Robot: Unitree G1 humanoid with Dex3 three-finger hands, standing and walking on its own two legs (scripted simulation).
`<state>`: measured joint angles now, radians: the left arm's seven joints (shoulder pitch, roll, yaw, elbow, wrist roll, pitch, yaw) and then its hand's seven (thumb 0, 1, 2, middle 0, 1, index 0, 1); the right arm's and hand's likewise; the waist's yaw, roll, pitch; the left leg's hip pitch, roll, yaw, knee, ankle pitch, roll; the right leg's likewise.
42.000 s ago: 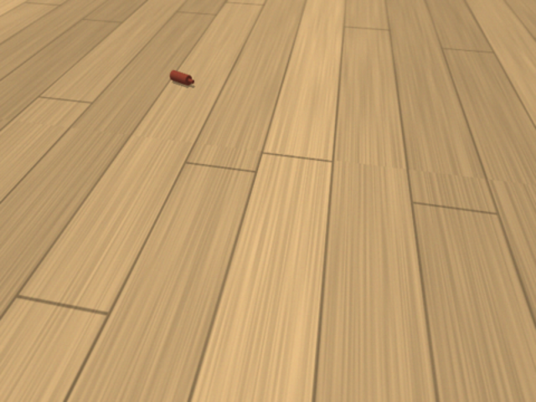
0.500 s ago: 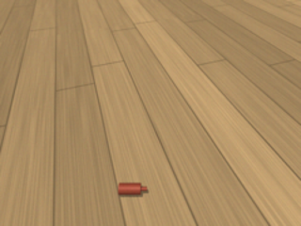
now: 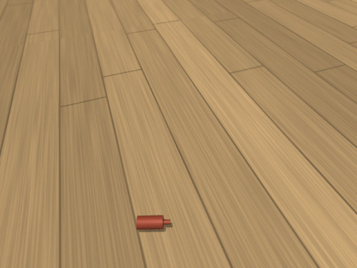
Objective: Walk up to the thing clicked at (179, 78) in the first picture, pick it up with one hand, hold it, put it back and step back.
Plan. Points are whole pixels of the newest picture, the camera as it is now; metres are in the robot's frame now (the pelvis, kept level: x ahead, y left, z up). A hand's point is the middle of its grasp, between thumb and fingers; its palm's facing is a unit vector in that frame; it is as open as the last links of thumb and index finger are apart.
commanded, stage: stand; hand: left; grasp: from above
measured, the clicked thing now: (153, 222) +0.49 +0.16 -0.75
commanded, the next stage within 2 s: step back in 1.18 s
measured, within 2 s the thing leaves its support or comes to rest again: neither
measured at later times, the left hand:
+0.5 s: hand out of the picture +0.08 +0.24 -0.16, palm faces +0.01 -0.94 -0.33, open 7.4 cm
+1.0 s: hand out of the picture +0.09 +0.24 -0.16, palm faces -0.01 -0.94 -0.33, open 7.4 cm
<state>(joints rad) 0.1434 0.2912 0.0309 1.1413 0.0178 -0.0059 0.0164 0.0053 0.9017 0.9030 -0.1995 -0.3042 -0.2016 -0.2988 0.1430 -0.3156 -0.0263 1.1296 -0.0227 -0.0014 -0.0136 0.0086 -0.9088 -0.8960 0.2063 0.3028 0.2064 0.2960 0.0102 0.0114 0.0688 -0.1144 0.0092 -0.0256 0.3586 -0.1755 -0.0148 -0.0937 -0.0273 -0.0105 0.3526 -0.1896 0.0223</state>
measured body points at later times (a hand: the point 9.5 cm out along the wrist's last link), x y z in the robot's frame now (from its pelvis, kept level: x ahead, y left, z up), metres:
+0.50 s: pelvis +0.01 +0.00 +0.00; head +0.02 -0.01 +0.45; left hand +0.08 +0.29 -0.13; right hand +0.08 -0.30 -0.14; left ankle +0.02 +0.13 -0.75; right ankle +0.01 -0.13 -0.75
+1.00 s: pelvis +0.02 -0.01 +0.00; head +0.03 -0.01 +0.45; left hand +0.09 +0.29 -0.13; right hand +0.09 -0.31 -0.14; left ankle +0.02 +0.13 -0.75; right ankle +0.01 -0.13 -0.75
